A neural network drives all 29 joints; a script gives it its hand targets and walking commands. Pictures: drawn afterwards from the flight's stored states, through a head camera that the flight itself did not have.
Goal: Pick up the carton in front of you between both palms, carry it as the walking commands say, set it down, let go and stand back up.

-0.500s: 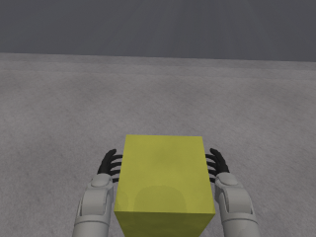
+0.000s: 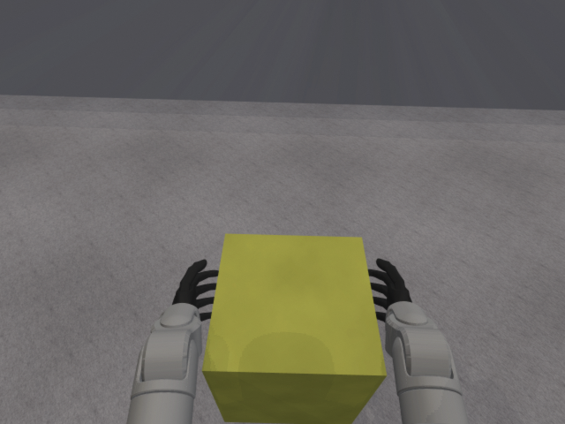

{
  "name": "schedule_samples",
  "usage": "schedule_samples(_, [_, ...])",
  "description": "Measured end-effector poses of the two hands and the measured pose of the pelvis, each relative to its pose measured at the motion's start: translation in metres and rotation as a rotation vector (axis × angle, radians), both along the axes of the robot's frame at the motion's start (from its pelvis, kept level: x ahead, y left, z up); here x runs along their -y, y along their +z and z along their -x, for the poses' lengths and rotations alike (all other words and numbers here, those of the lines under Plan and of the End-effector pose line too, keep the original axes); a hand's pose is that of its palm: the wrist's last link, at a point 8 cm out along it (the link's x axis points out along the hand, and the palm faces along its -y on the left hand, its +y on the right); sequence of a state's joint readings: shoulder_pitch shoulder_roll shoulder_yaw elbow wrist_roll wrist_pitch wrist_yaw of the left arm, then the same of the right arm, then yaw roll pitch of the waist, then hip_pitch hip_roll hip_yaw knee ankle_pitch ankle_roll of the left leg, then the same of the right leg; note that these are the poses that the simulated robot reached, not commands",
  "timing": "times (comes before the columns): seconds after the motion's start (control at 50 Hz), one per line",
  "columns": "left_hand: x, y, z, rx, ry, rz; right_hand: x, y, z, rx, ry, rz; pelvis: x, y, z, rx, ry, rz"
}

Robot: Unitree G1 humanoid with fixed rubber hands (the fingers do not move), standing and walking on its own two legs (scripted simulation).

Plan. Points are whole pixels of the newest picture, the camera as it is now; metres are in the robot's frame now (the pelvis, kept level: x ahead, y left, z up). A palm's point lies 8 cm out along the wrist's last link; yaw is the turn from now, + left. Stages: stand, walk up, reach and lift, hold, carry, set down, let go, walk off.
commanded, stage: carry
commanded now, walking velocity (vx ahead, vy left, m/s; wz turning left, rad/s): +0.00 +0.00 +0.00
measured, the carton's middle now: (290, 333) +0.30 +0.00 -0.04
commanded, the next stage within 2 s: hold in 0.32 s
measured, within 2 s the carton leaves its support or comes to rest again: neither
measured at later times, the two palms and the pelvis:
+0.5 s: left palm (178, 328) +0.26 +0.15 +0.04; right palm (398, 326) +0.26 -0.15 +0.04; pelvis -0.02 +0.00 +0.01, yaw +1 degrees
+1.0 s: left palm (177, 347) +0.23 +0.15 +0.05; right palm (409, 336) +0.24 -0.15 +0.05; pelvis -0.05 -0.02 +0.00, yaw +3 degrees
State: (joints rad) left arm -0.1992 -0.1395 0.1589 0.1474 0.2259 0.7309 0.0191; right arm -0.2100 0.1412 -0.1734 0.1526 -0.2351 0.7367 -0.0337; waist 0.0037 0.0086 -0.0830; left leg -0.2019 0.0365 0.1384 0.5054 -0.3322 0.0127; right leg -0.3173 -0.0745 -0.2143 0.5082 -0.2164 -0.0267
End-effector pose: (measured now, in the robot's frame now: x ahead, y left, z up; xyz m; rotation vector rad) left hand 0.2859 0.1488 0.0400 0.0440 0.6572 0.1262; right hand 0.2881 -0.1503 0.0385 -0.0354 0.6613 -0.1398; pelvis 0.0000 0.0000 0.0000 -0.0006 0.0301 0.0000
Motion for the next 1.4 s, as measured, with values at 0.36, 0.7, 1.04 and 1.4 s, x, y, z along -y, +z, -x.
schedule_samples(0.36, [0.001,0.002,0.009,0.000,-0.008,-0.003,0.001,0.001,0.010,0.001,-0.004,-0.001,-0.001,0.002,0.008,0.038,-0.001,0.003])
schedule_samples(0.7, [-0.011,0.008,0.048,0.005,0.032,-0.006,-0.011,0.008,0.037,0.007,0.042,0.000,0.001,0.007,0.038,0.171,0.037,-0.001])
schedule_samples(1.04, [0.003,0.015,0.058,0.018,0.047,-0.008,0.003,0.013,0.043,0.020,0.050,-0.022,0.018,0.003,0.052,0.204,0.059,-0.009])
schedule_samples(1.4, [0.008,0.012,0.030,-0.001,0.071,0.003,0.006,0.009,0.010,0.001,0.045,-0.046,0.028,0.004,0.034,0.167,0.077,-0.006])
